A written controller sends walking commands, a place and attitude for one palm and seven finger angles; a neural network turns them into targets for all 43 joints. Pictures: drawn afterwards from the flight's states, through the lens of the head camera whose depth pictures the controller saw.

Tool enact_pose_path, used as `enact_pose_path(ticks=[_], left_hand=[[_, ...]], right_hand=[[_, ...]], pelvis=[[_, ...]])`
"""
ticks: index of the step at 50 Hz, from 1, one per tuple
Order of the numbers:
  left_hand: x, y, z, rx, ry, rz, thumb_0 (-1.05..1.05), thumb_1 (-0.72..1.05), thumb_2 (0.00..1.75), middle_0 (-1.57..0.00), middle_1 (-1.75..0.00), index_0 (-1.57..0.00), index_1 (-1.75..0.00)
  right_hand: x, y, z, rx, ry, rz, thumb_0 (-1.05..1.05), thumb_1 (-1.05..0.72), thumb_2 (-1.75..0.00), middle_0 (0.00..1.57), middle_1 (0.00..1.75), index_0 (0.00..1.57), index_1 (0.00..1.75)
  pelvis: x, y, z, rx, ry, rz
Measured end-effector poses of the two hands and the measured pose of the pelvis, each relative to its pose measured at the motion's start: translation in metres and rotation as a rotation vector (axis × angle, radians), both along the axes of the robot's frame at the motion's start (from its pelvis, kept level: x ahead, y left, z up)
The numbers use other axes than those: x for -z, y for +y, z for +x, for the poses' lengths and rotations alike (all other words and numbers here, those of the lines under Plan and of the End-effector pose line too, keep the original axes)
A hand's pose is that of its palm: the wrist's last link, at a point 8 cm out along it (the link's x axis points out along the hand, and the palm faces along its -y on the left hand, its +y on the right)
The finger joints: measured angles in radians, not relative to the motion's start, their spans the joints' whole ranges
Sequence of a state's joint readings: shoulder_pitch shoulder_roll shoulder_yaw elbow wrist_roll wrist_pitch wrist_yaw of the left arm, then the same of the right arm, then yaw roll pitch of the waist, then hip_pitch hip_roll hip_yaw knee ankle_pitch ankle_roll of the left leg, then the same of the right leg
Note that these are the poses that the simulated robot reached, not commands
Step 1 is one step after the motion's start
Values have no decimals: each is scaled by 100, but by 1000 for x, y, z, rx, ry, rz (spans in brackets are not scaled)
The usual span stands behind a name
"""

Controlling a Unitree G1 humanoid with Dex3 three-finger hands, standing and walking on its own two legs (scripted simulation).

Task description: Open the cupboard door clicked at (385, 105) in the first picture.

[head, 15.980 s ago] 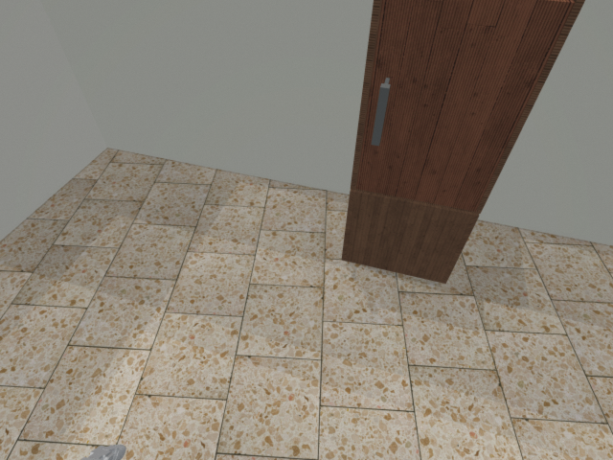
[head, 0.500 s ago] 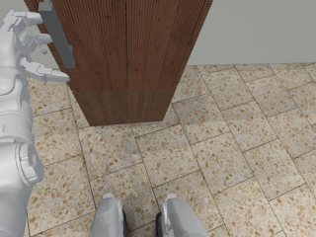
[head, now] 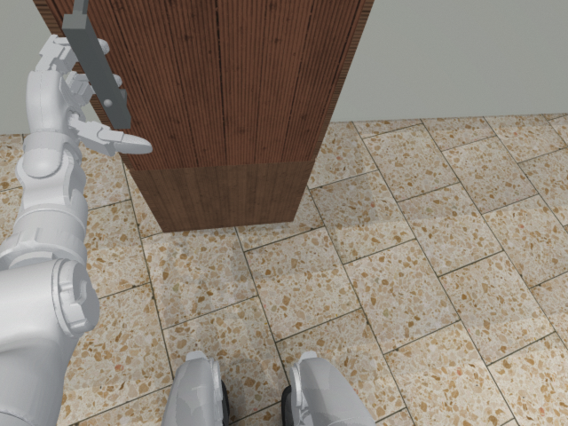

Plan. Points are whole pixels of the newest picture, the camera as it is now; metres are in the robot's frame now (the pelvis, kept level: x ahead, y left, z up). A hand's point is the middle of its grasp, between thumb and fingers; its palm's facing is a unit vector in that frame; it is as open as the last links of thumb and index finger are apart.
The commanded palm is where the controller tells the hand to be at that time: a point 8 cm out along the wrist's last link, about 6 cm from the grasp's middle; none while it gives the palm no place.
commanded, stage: slide the fingers in behind the handle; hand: left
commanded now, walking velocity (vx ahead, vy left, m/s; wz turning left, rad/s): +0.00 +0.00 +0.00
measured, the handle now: (104, 68) +0.59 +0.19 +0.07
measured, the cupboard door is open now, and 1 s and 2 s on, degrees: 0 0 13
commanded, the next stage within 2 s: close the thumb around the handle in 0.64 s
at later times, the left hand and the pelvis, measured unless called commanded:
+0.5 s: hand (117, 101) +0.54 +0.17 +0.07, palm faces +0.06 -1.00 -0.03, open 14.0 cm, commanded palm +0.51 +0.21 +0.06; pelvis +0.00 +0.00 +0.00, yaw +0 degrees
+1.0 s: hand (120, 102) +0.53 +0.17 +0.07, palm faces +0.05 -1.00 -0.03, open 12.1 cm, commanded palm +0.51 +0.21 +0.06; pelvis +0.00 +0.01 +0.00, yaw +0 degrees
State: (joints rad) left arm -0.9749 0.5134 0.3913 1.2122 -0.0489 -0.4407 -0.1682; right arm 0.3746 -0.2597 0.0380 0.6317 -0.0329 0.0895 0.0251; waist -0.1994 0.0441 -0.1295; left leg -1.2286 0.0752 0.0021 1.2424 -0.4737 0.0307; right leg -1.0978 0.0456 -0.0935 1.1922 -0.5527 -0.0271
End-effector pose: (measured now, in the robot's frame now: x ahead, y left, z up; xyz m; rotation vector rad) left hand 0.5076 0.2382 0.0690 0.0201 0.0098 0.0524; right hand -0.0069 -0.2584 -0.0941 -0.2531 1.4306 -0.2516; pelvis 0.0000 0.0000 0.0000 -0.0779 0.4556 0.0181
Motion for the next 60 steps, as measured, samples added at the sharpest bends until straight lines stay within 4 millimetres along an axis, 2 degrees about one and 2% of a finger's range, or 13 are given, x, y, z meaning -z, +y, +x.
enact_pose_path(ticks=[15,29,41,48,60], left_hand=[[3,-18,2,0,5,-7,-1,-50,30,-30,-119,-30,-120],[0,-8,2,-5,4,3,-1,-50,30,-30,-119,-30,-120],[5,-14,0,7,7,-2,-1,-49,30,-30,-120,-30,-120],[3,-15,3,-1,-18,0,-1,-29,39,-31,-122,-31,-123],[2,-6,0,-13,5,-4,0,31,64,-36,-128,-36,-129]], right_hand=[[0,-1,-4,7,-1,5,1,-90,-90,20,30,20,30],[2,4,-2,12,3,21,1,-90,-90,20,30,20,30],[-1,2,5,-5,-10,1,1,-90,-90,20,30,20,30],[1,4,2,1,-6,1,1,-90,-90,20,30,20,30],[1,9,-2,8,1,15,1,-90,-90,20,30,20,30]], pelvis=[[0,-2,0,2,4,3],[-1,0,2,3,2,3],[-1,4,2,-4,2,-1],[1,5,1,0,7,-1],[-1,5,1,1,0,-1]])
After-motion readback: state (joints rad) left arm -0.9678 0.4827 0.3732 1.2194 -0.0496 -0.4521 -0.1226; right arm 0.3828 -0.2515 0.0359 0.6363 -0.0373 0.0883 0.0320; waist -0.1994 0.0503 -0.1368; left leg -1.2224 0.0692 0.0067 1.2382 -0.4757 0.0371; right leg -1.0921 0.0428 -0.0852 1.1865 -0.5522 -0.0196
